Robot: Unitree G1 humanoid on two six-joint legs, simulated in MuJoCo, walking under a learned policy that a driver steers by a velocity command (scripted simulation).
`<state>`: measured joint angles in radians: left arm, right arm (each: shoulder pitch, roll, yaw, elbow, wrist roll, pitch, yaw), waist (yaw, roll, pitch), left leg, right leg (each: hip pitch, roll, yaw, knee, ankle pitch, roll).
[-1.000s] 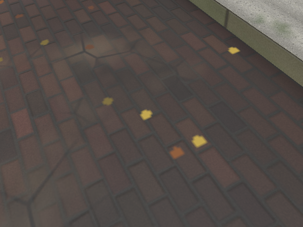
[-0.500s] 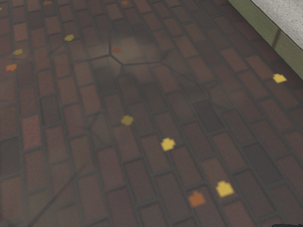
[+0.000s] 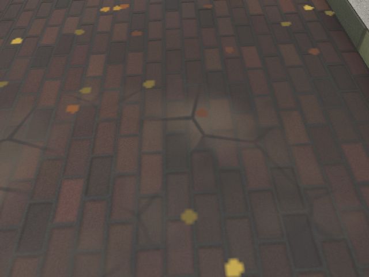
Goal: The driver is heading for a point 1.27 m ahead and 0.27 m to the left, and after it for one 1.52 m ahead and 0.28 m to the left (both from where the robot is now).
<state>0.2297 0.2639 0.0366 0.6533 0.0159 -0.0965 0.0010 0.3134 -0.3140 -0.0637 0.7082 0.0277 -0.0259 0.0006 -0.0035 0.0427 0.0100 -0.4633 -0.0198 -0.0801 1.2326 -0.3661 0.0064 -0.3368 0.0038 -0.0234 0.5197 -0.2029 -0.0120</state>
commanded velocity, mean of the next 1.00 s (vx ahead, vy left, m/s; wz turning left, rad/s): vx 0.50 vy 0.00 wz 0.41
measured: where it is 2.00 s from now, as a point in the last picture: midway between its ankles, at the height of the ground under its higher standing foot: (146, 156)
